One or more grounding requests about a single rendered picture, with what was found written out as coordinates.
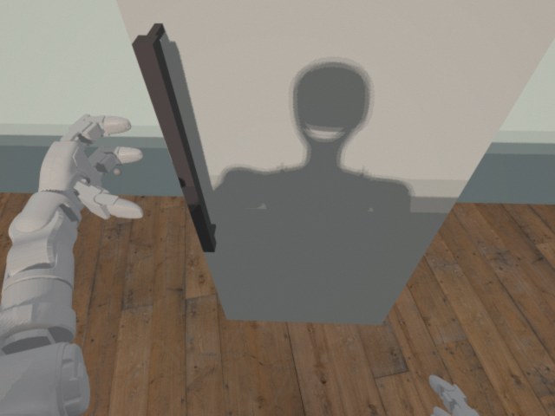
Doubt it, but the handle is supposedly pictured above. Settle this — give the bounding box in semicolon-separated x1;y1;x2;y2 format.
132;23;216;252

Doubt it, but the fridge door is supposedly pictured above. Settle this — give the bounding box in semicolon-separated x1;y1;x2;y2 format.
116;0;555;325

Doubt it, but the robot right hand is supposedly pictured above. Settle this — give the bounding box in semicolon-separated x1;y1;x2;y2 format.
429;375;479;416

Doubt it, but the robot left hand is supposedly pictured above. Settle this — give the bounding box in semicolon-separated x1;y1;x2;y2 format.
38;114;143;219

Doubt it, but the robot left upper arm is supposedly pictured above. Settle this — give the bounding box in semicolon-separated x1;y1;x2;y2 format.
0;342;90;416

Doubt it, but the left robot forearm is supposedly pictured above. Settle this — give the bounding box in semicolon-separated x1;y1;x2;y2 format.
0;192;82;356

